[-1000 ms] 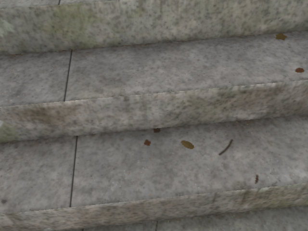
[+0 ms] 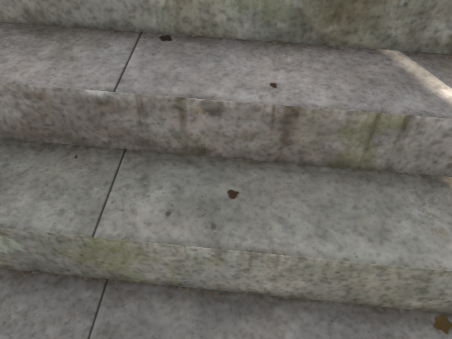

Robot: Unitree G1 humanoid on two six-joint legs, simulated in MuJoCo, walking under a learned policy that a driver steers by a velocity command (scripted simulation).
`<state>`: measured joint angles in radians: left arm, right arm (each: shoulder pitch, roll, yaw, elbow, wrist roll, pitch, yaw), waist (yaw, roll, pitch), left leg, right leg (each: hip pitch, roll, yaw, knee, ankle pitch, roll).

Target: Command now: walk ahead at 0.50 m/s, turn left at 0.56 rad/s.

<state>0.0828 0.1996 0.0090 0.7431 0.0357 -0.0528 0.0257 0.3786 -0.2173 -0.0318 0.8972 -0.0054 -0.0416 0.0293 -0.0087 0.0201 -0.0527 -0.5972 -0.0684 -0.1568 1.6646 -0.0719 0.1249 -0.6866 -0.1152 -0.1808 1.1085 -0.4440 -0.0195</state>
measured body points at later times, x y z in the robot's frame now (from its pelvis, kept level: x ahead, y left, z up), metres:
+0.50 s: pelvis +0.26 +0.10 +0.13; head +0.30 +0.08 +0.57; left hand +0.14 +0.30 -0.01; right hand +0.55 -0.02 +0.05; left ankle +0.37 +0.19 -0.47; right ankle +0.10 -0.13 -0.55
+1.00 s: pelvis +0.52 +0.15 +0.30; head +0.52 +0.18 +0.75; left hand +0.77 +0.29 +0.24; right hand +0.47 -0.05 +0.15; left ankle +0.39 +0.20 -0.45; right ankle +0.63 +0.10 -0.28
